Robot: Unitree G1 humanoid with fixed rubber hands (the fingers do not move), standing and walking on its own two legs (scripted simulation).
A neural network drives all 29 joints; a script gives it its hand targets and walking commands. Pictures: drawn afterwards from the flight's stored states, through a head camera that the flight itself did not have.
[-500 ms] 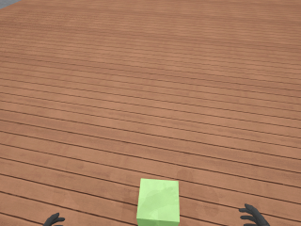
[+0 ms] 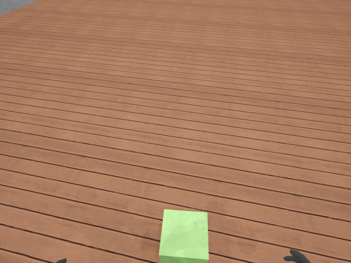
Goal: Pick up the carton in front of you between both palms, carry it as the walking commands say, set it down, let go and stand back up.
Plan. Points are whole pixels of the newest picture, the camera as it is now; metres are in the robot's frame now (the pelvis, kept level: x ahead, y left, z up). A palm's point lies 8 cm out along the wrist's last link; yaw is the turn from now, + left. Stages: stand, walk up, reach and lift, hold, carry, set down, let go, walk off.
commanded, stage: stand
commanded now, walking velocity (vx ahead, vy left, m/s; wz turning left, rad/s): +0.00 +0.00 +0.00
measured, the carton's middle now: (183, 241) +0.38 -0.03 -0.65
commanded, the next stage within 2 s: none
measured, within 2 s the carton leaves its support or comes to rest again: neither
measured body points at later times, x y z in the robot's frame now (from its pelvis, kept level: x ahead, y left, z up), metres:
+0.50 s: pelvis -0.02 +0.00 +0.00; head -0.02 +0.00 +0.45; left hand +0.08 +0.31 -0.11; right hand +0.09 -0.31 -0.11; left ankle -0.03 +0.12 -0.74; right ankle -0.02 -0.11 -0.74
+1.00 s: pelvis -0.02 +0.00 +0.00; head -0.02 +0.00 +0.45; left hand +0.08 +0.32 -0.11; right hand +0.08 -0.31 -0.11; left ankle -0.03 +0.12 -0.74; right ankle -0.02 -0.11 -0.74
